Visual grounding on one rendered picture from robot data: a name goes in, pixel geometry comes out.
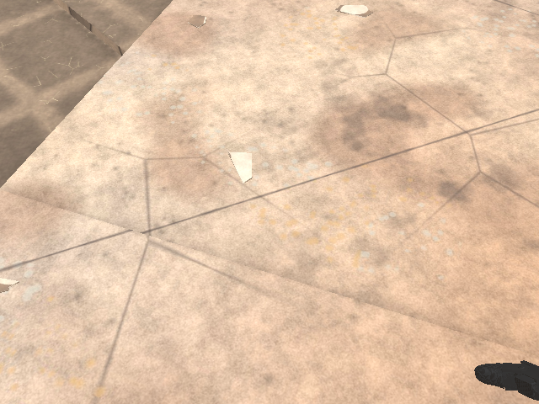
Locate right robot hand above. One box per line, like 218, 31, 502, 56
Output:
474, 360, 539, 401

